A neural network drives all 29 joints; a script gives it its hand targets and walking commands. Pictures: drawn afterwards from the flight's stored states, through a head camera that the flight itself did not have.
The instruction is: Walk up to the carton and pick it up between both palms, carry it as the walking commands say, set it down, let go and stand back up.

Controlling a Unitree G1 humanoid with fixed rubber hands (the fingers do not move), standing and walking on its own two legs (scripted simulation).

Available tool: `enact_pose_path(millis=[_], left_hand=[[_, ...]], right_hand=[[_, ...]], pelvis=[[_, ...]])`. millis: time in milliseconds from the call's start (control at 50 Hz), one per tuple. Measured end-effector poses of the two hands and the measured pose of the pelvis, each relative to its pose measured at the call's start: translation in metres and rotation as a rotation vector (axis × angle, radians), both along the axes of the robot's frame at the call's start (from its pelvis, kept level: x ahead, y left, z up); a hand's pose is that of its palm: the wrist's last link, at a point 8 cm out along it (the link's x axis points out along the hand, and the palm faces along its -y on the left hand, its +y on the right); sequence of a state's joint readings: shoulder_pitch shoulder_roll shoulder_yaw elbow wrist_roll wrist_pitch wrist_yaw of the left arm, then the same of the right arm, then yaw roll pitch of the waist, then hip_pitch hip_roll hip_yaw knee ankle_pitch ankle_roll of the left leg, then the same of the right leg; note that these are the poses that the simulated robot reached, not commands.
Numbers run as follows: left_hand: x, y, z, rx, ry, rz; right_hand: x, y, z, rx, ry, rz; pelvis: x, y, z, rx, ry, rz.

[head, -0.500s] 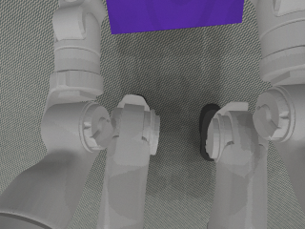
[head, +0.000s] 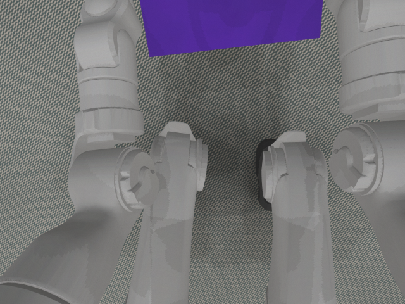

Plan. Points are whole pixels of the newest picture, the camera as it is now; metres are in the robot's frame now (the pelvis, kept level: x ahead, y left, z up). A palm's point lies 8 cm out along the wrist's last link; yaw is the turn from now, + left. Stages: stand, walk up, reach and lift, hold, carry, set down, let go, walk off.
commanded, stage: reach and lift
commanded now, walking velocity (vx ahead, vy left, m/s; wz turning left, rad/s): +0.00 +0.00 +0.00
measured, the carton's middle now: out of the picture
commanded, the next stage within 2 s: none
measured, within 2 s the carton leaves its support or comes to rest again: neither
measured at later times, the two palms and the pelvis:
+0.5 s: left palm out of the picture +0.52 +0.18 -0.06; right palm out of the picture +0.56 -0.10 -0.06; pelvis -0.01 +0.01 +0.04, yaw +0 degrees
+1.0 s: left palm out of the picture +0.49 +0.18 +0.00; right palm out of the picture +0.54 -0.10 +0.01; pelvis -0.02 +0.01 +0.10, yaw +0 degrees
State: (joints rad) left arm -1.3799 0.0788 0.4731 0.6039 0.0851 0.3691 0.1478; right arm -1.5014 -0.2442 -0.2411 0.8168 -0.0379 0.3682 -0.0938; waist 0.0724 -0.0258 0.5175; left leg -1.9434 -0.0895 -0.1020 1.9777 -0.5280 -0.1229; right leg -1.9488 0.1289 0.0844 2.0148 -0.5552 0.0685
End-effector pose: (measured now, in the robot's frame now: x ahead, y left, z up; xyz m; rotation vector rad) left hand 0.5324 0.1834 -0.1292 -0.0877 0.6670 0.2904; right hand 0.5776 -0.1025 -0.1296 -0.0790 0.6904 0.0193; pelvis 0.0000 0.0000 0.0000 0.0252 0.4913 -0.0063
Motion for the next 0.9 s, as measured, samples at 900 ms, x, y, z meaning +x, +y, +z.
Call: enact_pose_path(millis=[900], left_hand=[[-0.034, -0.002, 0.120, -0.037, -0.036, 0.010]], right_hand=[[-0.038, -0.002, 0.122, 0.004, -0.029, -0.024]], pelvis=[[-0.015, 0.006, 0.086, -0.017, -0.107, 0.002]])
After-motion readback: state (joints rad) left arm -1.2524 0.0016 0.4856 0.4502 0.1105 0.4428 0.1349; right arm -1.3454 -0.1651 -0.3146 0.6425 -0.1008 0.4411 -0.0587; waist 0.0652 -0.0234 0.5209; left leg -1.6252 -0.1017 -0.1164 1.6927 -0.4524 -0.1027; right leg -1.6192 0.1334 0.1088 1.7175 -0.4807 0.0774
